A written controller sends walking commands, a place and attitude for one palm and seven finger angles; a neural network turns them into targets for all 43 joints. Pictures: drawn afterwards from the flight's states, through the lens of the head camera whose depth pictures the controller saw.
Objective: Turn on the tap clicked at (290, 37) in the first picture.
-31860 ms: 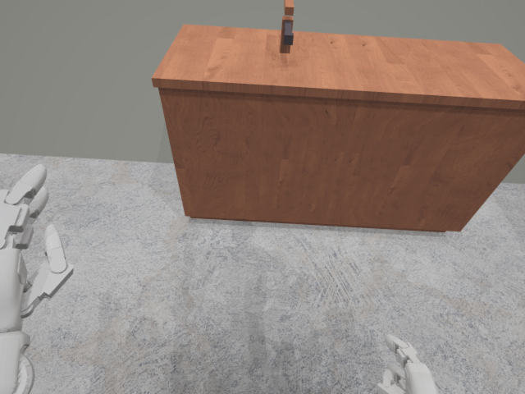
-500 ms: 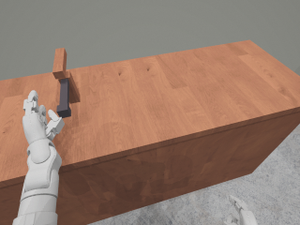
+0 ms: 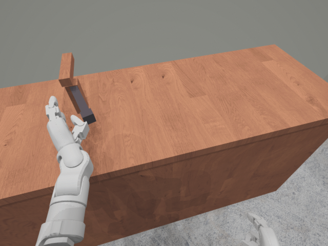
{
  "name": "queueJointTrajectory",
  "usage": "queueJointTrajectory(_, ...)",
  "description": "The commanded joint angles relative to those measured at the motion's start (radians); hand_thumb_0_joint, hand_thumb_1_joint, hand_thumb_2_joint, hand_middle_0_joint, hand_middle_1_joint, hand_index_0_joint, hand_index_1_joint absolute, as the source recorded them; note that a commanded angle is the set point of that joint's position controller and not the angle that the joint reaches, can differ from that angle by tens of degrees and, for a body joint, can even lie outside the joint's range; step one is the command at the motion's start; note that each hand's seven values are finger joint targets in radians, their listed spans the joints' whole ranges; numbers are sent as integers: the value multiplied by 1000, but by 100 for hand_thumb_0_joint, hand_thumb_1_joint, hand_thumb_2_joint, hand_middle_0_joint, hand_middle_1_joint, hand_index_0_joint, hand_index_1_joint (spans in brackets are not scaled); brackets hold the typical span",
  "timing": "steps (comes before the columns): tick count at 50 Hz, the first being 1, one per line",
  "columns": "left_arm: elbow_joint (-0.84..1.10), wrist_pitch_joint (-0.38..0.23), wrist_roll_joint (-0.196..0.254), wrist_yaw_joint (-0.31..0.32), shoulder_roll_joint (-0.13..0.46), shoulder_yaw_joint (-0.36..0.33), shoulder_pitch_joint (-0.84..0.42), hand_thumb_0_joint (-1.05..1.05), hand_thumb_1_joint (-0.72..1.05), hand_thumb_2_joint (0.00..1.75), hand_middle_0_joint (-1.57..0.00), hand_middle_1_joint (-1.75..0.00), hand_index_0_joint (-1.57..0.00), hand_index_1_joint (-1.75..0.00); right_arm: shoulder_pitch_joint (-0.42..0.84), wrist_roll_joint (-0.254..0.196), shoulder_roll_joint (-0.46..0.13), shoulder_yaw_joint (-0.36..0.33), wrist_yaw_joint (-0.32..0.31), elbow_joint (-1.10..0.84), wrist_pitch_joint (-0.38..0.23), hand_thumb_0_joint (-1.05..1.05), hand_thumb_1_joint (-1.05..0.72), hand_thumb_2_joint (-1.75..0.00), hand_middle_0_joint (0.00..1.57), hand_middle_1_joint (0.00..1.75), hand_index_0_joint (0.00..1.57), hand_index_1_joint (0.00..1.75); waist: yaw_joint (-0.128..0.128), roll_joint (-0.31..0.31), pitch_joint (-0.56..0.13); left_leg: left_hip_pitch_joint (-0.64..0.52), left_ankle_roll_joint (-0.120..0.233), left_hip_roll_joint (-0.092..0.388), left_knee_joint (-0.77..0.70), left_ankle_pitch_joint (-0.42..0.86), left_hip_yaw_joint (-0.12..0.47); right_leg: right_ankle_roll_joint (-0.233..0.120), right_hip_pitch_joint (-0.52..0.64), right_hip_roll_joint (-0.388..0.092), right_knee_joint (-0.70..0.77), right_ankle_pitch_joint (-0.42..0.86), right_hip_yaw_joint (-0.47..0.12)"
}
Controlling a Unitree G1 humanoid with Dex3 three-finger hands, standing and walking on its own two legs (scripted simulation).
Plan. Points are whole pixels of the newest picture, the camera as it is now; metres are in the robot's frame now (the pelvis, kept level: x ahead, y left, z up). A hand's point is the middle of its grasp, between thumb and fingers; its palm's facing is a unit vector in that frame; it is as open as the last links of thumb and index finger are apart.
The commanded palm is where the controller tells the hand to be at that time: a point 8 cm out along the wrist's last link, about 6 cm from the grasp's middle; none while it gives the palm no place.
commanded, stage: push the lever round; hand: left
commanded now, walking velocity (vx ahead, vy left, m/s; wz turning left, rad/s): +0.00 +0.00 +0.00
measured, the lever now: (88, 116) +0.39 +0.23 +0.11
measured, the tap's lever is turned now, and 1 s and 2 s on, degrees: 16 42 66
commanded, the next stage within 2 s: none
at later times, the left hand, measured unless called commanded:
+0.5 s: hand (102, 121) +0.37 +0.18 +0.12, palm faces +0.69 -0.73 -0.05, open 7.7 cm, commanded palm +0.33 +0.21 +0.11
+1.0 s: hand (116, 112) +0.41 +0.16 +0.11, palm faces +0.76 -0.65 -0.09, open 7.7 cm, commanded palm +0.37 +0.18 +0.11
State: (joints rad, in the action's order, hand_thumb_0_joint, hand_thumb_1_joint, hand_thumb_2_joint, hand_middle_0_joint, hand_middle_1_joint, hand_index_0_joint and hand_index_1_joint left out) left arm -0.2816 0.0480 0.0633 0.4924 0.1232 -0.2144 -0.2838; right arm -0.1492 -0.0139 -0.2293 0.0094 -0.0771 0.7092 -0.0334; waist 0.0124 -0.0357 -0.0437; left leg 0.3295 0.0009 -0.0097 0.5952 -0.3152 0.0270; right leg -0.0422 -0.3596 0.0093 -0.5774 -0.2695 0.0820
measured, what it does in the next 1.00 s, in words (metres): stands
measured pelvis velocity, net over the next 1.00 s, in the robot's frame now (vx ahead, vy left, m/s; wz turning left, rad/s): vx -0.01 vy -0.02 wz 0.01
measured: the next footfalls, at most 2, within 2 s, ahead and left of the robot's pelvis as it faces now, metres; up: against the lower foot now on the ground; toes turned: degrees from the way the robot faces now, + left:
none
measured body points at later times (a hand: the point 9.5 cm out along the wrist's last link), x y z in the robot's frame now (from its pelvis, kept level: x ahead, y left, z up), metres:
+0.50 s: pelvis +0.00 +0.00 +0.00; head +0.00 -0.02 +0.45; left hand +0.33 +0.22 +0.12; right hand +0.18 -0.23 -0.11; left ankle +0.00 +0.12 -0.73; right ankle +0.02 -0.09 -0.73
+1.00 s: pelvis -0.01 -0.02 +0.00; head +0.01 -0.03 +0.45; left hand +0.37 +0.19 +0.12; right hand +0.14 -0.25 -0.13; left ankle +0.00 +0.12 -0.73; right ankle +0.02 -0.09 -0.73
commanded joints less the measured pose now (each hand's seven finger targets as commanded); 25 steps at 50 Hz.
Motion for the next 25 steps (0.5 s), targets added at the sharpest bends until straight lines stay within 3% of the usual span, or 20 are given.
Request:
queueJointTrajectory(1, 246, -58, -34, 48, 122, 12, -372, 0, 90, 90, -15, -15, -15, -15, 101, 9, -121, -47, -3, -142, -36, 0, -90, -90, 20, 30, 20, 30, -9, 52, -285, -56, 7, 6, -63, 232, 3, 17, 153, -23, 76, 200, -47)
queueJointTrajectory(2, 255, -55, -39, 58, 125, 0, -356, 0, 90, 90, -15, -15, -15, -15, 107, 10, -120, -48, -4, -142, -33, 0, -90, -90, 20, 30, 20, 30, 2, 29, -286, -61, 6, 5, -65, 249, 4, 14, 158, -23, 72, 210, -45)
queueJointTrajectory(6, 260, -37, -54, 88, 52, 67, -350, 0, 90, 90, -15, -15, -15, -15, 110, 16, -112, -49, 8, -141, -24, 0, -90, -90, 20, 30, 20, 30, -4, 22, -279, -72, -2, 9, -59, 293, -1, 11, 157, -25, 66, 248, -41)
queueJointTrajectory(7, 246, -28, -57, 99, 91, 15, -333, 0, 90, 90, -15, -15, -15, -15, 109, 16, -114, -53, 6, -138, -18, 0, -90, -90, 20, 30, 20, 30, 8, 41, -274, -63, -1, 10, -63, 293, 2, 10, 167, -24, 69, 246, -39)
queueJointTrajectory(10, 264, -15, -65, 117, 25, 82, -369, 0, 90, 90, -15, -15, -15, -15, 125, 17, -107, -52, 10, -141, -13, 0, -90, -90, 20, 30, 20, 30, -4, 51, -263, -68, -2, 10, -62, 287, -2, 11, 158, -26, 72, 237, -38)
queueJointTrajectory(11, 278, -14, -66, 125, 15, 91, -382, 0, 90, 90, -15, -15, -15, -15, 126, 20, -106, -52, 11, -141, -13, 0, -90, -90, 20, 30, 20, 30, -6, 36, -269, -76, -2, 10, -62, 286, -3, 11, 155, -27, 75, 234, -39)
queueJointTrajectory(12, 271, -10, -68, 137, 45, 52, -371, 0, 90, 90, -15, -15, -15, -15, 129, 22, -107, -54, 9, -134, -10, 0, -90, -90, 20, 30, 20, 30, 3, 42, -265, -71, -2, 10, -66, 282, 0, 10, 159, -26, 78, 223, -37)
queueJointTrajectory(16, 243, 2, -84, 163, -25, 119, -430, 0, 90, 90, -15, -15, -15, -15, 138, 26, -98, -52, 14, -126, -5, 0, -90, -90, 20, 30, 20, 30, -13, 56, -248, -69, -6, 11, -64, 263, 0, 9, 138, -28, 81, 197, -34)
queueJointTrajectory(17, 252, 2, -86, 175, 7, 77, -422, 0, 90, 90, -15, -15, -15, -15, 139, 28, -100, -56, 13, -124, -3, 0, -90, -90, 20, 30, 20, 30, 1, 33, -270, -77, -11, 11, -67, 278, 3, 4, 148, -26, 76, 198, -33)
queueJointTrajectory(18, 262, 1, -92, 181, -27, 114, -431, 0, 90, 90, -15, -15, -15, -15, 142, 30, -95, -55, 17, -127, -2, 0, -90, -90, 20, 30, 20, 30, -4, 23, -285, -84, -12, 9, -63, 285, 0, 5, 147, -28, 72, 205, -34)
queueJointTrajectory(21, 217, 10, -96, 205, -39, 113, -437, 0, 90, 90, -15, -15, -15, -15, 143, 35, -92, -56, 20, -118, 1, 0, -90, -90, 20, 30, 20, 30, -6, 61, -277, -66, -10, 9, -55, 278, -3, 8, 149, -29, 76, 212, -34)
queueJointTrajectory(22, 205, 13, -97, 214, -11, 78, -445, 0, 90, 90, -15, -15, -15, -15, 141, 36, -95, -56, 19, -110, 6, 0, -90, -90, 20, 30, 20, 30, -1, 68, -279, -63, -12, 9, -63, 276, 3, 6, 153, -28, 77, 205, -31)
queueJointTrajectory(23, 202, 15, -99, 217, -41, 106, -455, 0, 90, 90, -15, -15, -15, -15, 146, 37, -91, -56, 21, -117, 8, 0, -90, -90, 20, 30, 20, 30, -7, 80, -287, -60, -8, 6, -58, 270, -3, 10, 154, -31, 77, 206, -34)
queueJointTrajectory(25, 172, 23, -99, 232, -40, 98, -486, 0, 90, 90, -15, -15, -15, -15, 153, 36, -88, -54, 21, -113, 12, 0, -90, -90, 20, 30, 20, 30, -9, 91, -269, -43, -4, 5, -56, 242, -8, 13, 147, -35, 89, 190, -39)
